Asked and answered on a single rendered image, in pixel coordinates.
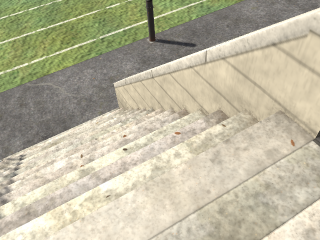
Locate stairs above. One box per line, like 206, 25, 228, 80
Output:
0, 107, 259, 240

